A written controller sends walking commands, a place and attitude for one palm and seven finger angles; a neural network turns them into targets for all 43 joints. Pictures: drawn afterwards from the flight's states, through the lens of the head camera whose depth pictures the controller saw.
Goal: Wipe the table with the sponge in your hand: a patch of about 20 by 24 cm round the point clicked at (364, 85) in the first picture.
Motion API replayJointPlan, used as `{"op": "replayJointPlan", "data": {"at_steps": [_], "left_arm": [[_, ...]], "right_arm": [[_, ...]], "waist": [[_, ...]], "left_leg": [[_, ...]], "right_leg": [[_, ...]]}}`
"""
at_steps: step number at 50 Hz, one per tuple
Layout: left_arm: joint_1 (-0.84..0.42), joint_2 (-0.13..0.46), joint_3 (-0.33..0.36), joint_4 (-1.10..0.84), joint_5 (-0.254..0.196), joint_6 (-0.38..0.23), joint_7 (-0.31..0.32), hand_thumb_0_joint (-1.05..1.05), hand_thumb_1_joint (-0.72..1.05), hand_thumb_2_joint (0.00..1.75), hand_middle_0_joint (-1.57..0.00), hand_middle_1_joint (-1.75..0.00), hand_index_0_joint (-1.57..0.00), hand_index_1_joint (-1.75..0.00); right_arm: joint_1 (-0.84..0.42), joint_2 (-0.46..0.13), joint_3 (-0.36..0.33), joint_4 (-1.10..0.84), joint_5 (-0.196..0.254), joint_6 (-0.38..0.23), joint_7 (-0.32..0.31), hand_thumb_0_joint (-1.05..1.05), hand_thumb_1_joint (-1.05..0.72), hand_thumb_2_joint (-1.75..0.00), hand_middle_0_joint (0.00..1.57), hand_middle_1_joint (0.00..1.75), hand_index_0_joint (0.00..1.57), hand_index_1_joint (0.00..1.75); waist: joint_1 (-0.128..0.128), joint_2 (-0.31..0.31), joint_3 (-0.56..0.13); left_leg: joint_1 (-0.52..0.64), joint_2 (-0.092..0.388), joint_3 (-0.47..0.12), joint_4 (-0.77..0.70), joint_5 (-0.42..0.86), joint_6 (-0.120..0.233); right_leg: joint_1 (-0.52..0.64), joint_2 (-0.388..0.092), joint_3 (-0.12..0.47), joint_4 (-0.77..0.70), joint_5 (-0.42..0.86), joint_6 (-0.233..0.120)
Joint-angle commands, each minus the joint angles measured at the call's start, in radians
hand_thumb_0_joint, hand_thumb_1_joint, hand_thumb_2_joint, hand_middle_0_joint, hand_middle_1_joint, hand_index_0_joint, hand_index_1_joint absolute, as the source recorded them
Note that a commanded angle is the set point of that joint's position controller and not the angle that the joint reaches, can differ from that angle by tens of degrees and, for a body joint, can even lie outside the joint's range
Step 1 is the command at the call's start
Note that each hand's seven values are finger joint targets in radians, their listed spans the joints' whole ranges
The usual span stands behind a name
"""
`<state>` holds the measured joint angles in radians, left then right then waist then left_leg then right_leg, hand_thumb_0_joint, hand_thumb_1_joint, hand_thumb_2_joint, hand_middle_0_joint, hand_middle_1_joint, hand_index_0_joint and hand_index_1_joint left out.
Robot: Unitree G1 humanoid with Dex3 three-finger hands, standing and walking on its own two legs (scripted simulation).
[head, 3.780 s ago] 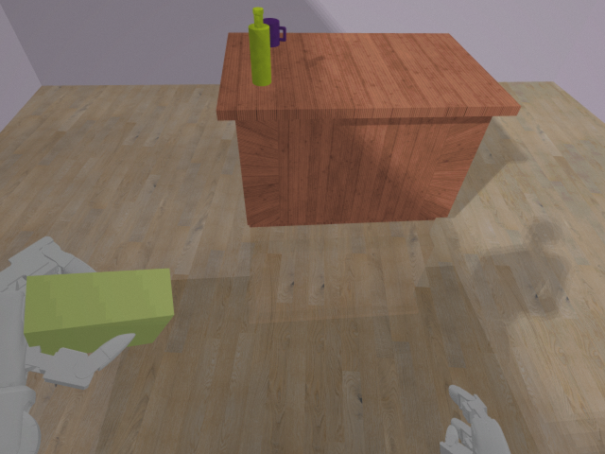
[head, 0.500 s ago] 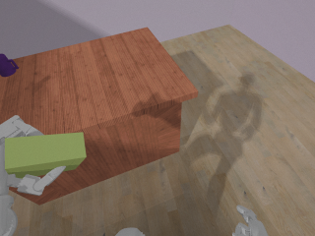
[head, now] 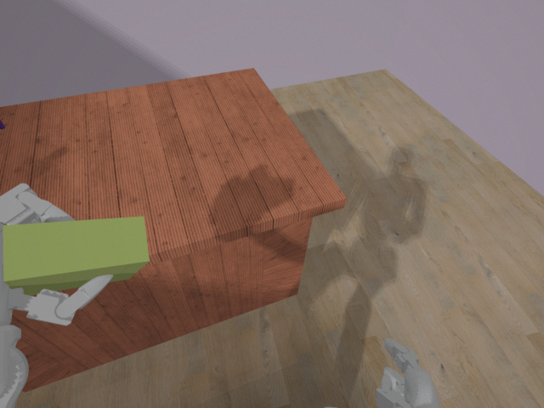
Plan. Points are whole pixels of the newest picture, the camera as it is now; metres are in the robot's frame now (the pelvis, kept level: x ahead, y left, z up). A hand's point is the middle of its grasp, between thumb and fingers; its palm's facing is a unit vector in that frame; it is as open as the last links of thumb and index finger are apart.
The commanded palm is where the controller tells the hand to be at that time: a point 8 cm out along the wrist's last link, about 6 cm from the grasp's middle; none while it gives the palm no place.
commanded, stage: take the last steps up to it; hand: left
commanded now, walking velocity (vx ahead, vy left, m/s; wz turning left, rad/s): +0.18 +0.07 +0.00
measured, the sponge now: (98, 255) +0.24 +0.21 +0.17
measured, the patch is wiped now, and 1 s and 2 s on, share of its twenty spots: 0.00 0.00 0.00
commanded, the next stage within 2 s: come to a stop and stand still in 0.30 s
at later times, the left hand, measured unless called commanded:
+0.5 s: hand (118, 218) +0.28 +0.20 +0.18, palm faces +0.35 -0.81 -0.46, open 9.0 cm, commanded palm +0.22 +0.26 +0.18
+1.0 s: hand (49, 206) +0.28 +0.27 +0.19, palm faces +0.50 -0.77 -0.39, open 9.0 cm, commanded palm +0.20 +0.27 +0.18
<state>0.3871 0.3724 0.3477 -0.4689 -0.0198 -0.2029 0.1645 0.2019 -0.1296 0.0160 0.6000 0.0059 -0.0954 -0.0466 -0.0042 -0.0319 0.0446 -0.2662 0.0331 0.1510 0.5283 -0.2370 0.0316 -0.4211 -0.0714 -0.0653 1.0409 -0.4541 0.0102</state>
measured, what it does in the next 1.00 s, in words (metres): steps on the spot: right foot, then left foot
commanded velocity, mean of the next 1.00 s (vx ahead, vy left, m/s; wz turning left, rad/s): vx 0.05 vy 0.04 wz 0.01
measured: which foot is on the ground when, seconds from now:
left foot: down 0.00-0.18, up 0.20-0.54, down 0.56-1.00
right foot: up 0.00-0.14, down 0.16-1.00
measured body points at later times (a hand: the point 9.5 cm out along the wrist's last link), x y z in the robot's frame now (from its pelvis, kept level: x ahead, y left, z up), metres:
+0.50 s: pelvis +0.06 -0.03 +0.01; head +0.10 -0.04 +0.46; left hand +0.25 +0.24 +0.21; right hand +0.23 -0.29 -0.07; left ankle +0.10 +0.12 -0.71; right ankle +0.07 -0.11 -0.73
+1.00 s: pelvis +0.04 -0.01 +0.00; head +0.06 -0.01 +0.45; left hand +0.25 +0.31 +0.21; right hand +0.23 -0.23 -0.08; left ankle +0.11 +0.10 -0.73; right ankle +0.07 -0.10 -0.73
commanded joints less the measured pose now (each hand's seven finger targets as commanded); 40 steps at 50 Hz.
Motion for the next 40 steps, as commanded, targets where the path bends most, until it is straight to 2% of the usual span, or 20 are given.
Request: {"op": "replayJointPlan", "data": {"at_steps": [1, 4, 7, 8, 9, 10, 11, 12, 13, 15, 18, 22, 25, 26, 27, 28, 29, 32, 37, 40], "left_arm": [[0.045, 0.184, 0.149, -0.327, -0.009, -0.085, 0.007, 0.00, 0.10, 1.30, -1.20, -1.60, -1.20, -1.60], [0.067, 0.152, 0.140, -0.244, -0.015, -0.077, 0.007, 0.00, 0.10, 1.30, -1.20, -1.60, -1.20, -1.60], [0.017, 0.148, 0.135, -0.164, -0.007, -0.065, 0.009, 0.00, 0.10, 1.30, -1.20, -1.60, -1.20, -1.60], [-0.003, 0.158, 0.133, -0.133, 0.001, -0.063, 0.010, 0.00, 0.10, 1.30, -1.20, -1.60, -1.20, -1.60], [-0.016, 0.182, 0.140, -0.110, 0.005, -0.058, 0.011, 0.00, 0.10, 1.30, -1.20, -1.60, -1.20, -1.60], [-0.051, 0.190, 0.142, -0.108, -0.006, -0.053, 0.012, 0.00, 0.10, 1.30, -1.20, -1.60, -1.20, -1.60], [-0.110, 0.177, 0.119, -0.132, -0.010, -0.054, 0.004, 0.00, 0.10, 1.30, -1.20, -1.60, -1.20, -1.60], [-0.069, 0.178, 0.130, -0.099, -0.012, -0.059, 0.003, 0.00, 0.10, 1.30, -1.20, -1.60, -1.20, -1.60], [-0.025, 0.175, 0.136, -0.099, -0.004, -0.070, 0.004, 0.00, 0.10, 1.30, -1.20, -1.60, -1.20, -1.60], [0.007, 0.166, 0.123, -0.127, 0.008, -0.091, 0.003, 0.00, 0.10, 1.30, -1.20, -1.60, -1.20, -1.60], [0.007, 0.189, 0.138, -0.228, 0.006, -0.115, 0.012, 0.00, 0.10, 1.30, -1.20, -1.60, -1.20, -1.60], [0.131, 0.190, 0.173, -0.280, -0.011, -0.103, 0.028, 0.00, 0.10, 1.30, -1.20, -1.60, -1.20, -1.60], [0.145, 0.176, 0.172, -0.276, -0.023, -0.083, 0.031, 0.00, 0.10, 1.30, -1.20, -1.60, -1.20, -1.60], [0.134, 0.167, 0.159, -0.279, -0.026, -0.079, 0.031, 0.00, 0.10, 1.30, -1.20, -1.60, -1.20, -1.60], [0.108, 0.169, 0.153, -0.292, -0.028, -0.081, 0.028, 0.00, 0.10, 1.30, -1.20, -1.60, -1.20, -1.60], [0.087, 0.176, 0.150, -0.278, -0.026, -0.082, 0.024, 0.00, 0.10, 1.30, -1.20, -1.60, -1.20, -1.60], [0.073, 0.170, 0.134, -0.225, -0.028, -0.082, 0.015, 0.00, 0.10, 1.30, -1.20, -1.60, -1.20, -1.60], [0.012, 0.160, 0.115, -0.197, -0.016, -0.073, 0.004, 0.00, 0.10, 1.30, -1.20, -1.60, -1.20, -1.60], [-0.041, 0.150, 0.070, -0.283, -0.004, -0.060, 0.003, 0.00, 0.10, 1.30, -1.20, -1.60, -1.20, -1.60], [-0.009, 0.154, 0.077, -0.266, -0.020, -0.039, 0.002, 0.00, 0.10, 1.30, -1.20, -1.60, -1.20, -1.60]], "right_arm": [[-0.052, -0.180, -0.064, -0.133, -0.005, -0.066, -0.006, 0.00, -0.90, -0.90, 0.20, 0.30, 0.20, 0.30], [-0.041, -0.173, -0.058, -0.120, -0.002, -0.066, -0.010, 0.00, -0.90, -0.90, 0.20, 0.30, 0.20, 0.30], [-0.055, -0.175, -0.057, -0.112, 0.004, -0.051, -0.022, 0.00, -0.90, -0.90, 0.20, 0.30, 0.20, 0.30], [-0.047, -0.167, -0.058, -0.106, 0.003, -0.044, -0.024, 0.00, -0.90, -0.90, 0.20, 0.30, 0.20, 0.30], [-0.052, -0.147, -0.054, -0.115, 0.002, -0.036, -0.023, 0.00, -0.90, -0.90, 0.20, 0.30, 0.20, 0.30], [-0.080, -0.156, -0.054, -0.123, 0.000, -0.042, -0.018, 0.00, -0.90, -0.90, 0.20, 0.30, 0.20, 0.30], [-0.078, -0.177, -0.069, -0.111, 0.005, -0.045, -0.008, 0.00, -0.90, -0.90, 0.20, 0.30, 0.20, 0.30], [-0.079, -0.170, -0.064, -0.100, 0.005, -0.044, -0.009, 0.00, -0.90, -0.90, 0.20, 0.30, 0.20, 0.30], [-0.083, -0.156, -0.047, -0.089, -0.003, -0.033, -0.009, 0.00, -0.90, -0.90, 0.20, 0.30, 0.20, 0.30], [-0.101, -0.152, -0.038, -0.089, -0.006, -0.013, -0.010, 0.00, -0.90, -0.90, 0.20, 0.30, 0.20, 0.30], [-0.100, -0.158, -0.051, -0.115, -0.011, -0.017, -0.012, 0.00, -0.90, -0.90, 0.20, 0.30, 0.20, 0.30], [-0.093, -0.153, -0.063, -0.163, -0.011, -0.021, -0.012, 0.00, -0.90, -0.90, 0.20, 0.30, 0.20, 0.30], [-0.061, -0.162, -0.067, -0.171, -0.011, -0.007, -0.017, 0.00, -0.90, -0.90, 0.20, 0.30, 0.20, 0.30], [-0.048, -0.174, -0.074, -0.169, -0.006, 0.000, -0.021, 0.00, -0.90, -0.90, 0.20, 0.30, 0.20, 0.30], [-0.056, -0.189, -0.079, -0.178, -0.002, 0.002, -0.025, 0.00, -0.90, -0.90, 0.20, 0.30, 0.20, 0.30], [-0.055, -0.208, -0.084, -0.178, 0.003, 0.002, -0.024, 0.00, -0.90, -0.90, 0.20, 0.30, 0.20, 0.30], [-0.053, -0.209, -0.085, -0.179, 0.010, -0.002, -0.019, 0.00, -0.90, -0.90, 0.20, 0.30, 0.20, 0.30], [-0.063, -0.189, -0.062, -0.155, -0.009, -0.023, -0.022, 0.00, -0.90, -0.90, 0.20, 0.30, 0.20, 0.30], [-0.085, -0.193, -0.044, -0.147, -0.001, -0.055, -0.013, 0.00, -0.90, -0.90, 0.20, 0.30, 0.20, 0.30], [-0.074, -0.172, -0.040, -0.145, -0.004, -0.050, -0.008, 0.00, -0.90, -0.90, 0.20, 0.30, 0.20, 0.30]], "waist": [[0.010, 0.251, -0.147], [0.002, 0.232, -0.149], [0.003, 0.138, -0.154], [-0.003, 0.013, -0.158], [-0.009, -0.210, -0.150], [0.014, -0.284, -0.127], [0.000, -0.268, -0.127], [-0.002, -0.217, -0.093], [-0.002, -0.130, -0.105], [-0.002, -0.071, -0.119], [0.002, -0.082, -0.157], [0.034, -0.089, -0.195], [0.009, -0.041, -0.211], [-0.001, -0.005, -0.228], [0.009, 0.080, -0.223], [0.015, 0.171, -0.211], [0.017, 0.177, -0.174], [0.012, 0.278, -0.103], [0.010, 0.170, -0.150], [0.003, -0.021, -0.133]], "left_leg": [[0.070, 0.224, -0.202, -0.233, 0.211, 0.140], [0.070, 0.222, -0.169, -0.190, 0.189, 0.116], [-0.016, 0.178, -0.129, -0.046, 0.007, 0.058], [-0.089, 0.121, -0.090, 0.086, -0.102, 0.033], [-0.247, 0.008, -0.028, 0.290, -0.244, -0.012], [-0.343, -0.019, -0.084, 0.497, -0.332, -0.032], [-0.348, -0.012, -0.161, 0.626, -0.277, -0.039], [-0.370, 0.012, -0.182, 0.665, -0.228, -0.046], [-0.368, 0.023, -0.174, 0.661, -0.185, -0.056], [-0.333, 0.021, -0.136, 0.585, -0.136, -0.057], [-0.223, 0.016, -0.077, 0.362, -0.083, -0.048], [-0.133, -0.007, -0.038, 0.129, -0.060, -0.042], [0.024, -0.025, -0.045, -0.065, 0.115, -0.050], [0.099, 0.016, -0.071, -0.125, 0.227, -0.044], [0.158, 0.102, -0.151, -0.135, 0.408, -0.013], [0.189, 0.211, -0.284, -0.127, 0.553, 0.042], [0.139, 0.258, -0.327, -0.158, 0.525, 0.076], [0.061, 0.250, -0.306, -0.195, 0.438, 0.098], [-0.002, 0.158, -0.205, -0.109, 0.184, 0.027], [0.008, 0.027, -0.128, 0.023, -0.009, -0.036]], "right_leg": [[0.021, 0.005, -0.045, -0.188, 0.074, 0.017], [0.102, 0.044, -0.092, -0.368, 0.087, 0.023], [0.271, 0.042, -0.080, -0.585, 0.184, 0.009], [0.323, -0.047, 0.062, -0.652, 0.205, -0.031], [0.380, -0.239, 0.388, -0.728, 0.265, -0.118], [0.380, -0.373, 0.539, -0.776, 0.326, -0.194], [0.350, -0.360, 0.521, -0.779, 0.343, -0.182], [0.344, -0.350, 0.469, -0.757, 0.430, -0.197], [0.367, -0.305, 0.349, -0.713, 0.579, -0.182], [0.369, -0.250, 0.168, -0.672, 0.799, -0.139], [0.373, -0.230, 0.086, -0.672, 0.831, -0.133], [0.429, -0.220, 0.099, -0.639, 0.835, -0.137], [0.376, -0.159, 0.076, -0.580, 0.731, -0.084], [0.359, -0.127, 0.049, -0.525, 0.649, -0.057], [0.286, -0.058, 0.031, -0.471, 0.509, -0.020], [0.179, 0.001, 0.010, -0.421, 0.220, 0.004], [0.144, 0.031, 0.024, -0.371, -0.027, -0.001], [0.138, 0.038, 0.020, -0.377, -0.022, 0.006], [0.299, 0.037, 0.051, -0.622, 0.228, 0.003], [0.208, -0.087, 0.243, -0.730, 0.303, -0.060]]}}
